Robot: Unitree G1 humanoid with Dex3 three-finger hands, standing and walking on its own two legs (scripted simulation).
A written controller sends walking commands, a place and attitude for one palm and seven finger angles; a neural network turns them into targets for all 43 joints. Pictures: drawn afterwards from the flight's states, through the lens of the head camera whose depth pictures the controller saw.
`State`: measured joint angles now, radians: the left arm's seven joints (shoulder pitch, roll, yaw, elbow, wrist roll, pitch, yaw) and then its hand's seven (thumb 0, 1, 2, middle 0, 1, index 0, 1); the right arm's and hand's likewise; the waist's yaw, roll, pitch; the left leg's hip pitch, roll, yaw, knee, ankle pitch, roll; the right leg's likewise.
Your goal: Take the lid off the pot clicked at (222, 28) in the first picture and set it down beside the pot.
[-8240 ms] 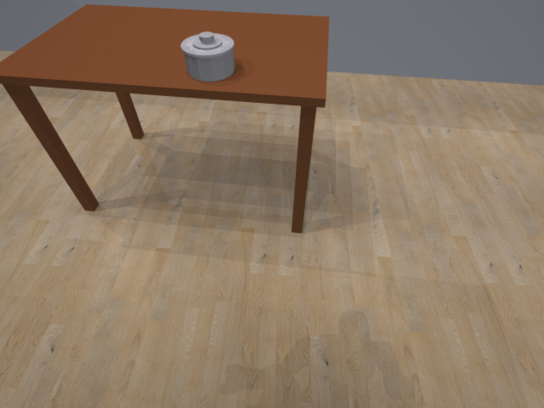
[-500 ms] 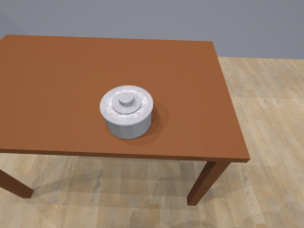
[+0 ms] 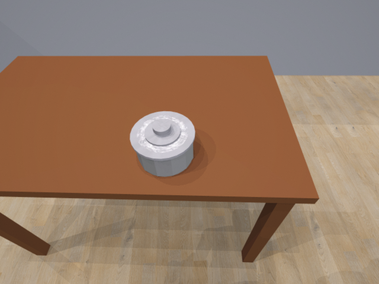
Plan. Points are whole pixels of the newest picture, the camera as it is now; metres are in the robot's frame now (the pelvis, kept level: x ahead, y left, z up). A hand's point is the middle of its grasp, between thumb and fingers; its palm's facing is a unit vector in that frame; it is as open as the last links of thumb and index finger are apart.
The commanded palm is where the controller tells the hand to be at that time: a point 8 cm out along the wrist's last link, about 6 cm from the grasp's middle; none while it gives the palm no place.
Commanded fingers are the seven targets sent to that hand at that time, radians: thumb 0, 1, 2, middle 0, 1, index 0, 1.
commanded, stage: look again from close up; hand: left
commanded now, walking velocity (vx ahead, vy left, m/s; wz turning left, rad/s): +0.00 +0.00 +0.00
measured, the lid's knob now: (161, 127) +0.46 +0.10 +0.06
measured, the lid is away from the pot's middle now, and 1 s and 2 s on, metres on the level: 0.00 0.00 0.00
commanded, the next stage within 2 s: lift the closed hand beside the body in 0.30 s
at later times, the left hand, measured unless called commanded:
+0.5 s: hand out of the picture +0.07 +0.19 -0.13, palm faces +0.12 -0.96 -0.26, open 7.2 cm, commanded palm +0.09 +0.23 -0.05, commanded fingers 0.00 0.90 0.90 -0.46 -0.59 -0.46 -0.59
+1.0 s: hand out of the picture +0.10 +0.20 -0.02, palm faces +0.31 -0.91 -0.29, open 3.1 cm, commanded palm +0.06 +0.25 +0.01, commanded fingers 0.00 0.90 0.90 -1.30 -1.50 -1.30 -1.50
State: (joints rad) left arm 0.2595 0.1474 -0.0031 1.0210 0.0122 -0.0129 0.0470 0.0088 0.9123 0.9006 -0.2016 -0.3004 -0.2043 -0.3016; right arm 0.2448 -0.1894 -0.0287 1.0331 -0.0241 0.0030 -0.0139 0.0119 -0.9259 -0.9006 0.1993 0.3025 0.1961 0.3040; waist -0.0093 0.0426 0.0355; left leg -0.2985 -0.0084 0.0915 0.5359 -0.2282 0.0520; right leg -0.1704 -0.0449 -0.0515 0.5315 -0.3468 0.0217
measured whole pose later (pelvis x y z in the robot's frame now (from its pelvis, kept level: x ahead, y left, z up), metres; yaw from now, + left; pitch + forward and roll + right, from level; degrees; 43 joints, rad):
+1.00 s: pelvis -0.01 -0.02 +0.01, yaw +2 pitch -3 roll -1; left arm 0.59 0.22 0.09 0.02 -0.04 -0.03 0.08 0.02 0.90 0.90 -1.12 -1.30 -1.12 -1.30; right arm 0.17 -0.21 0.03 0.55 0.01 -0.11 -0.07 0.01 -0.90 -0.90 0.20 0.30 0.20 0.30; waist 0.07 0.02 0.02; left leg -0.25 0.01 0.03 0.47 -0.17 0.02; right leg -0.09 -0.01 -0.11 0.44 -0.29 -0.01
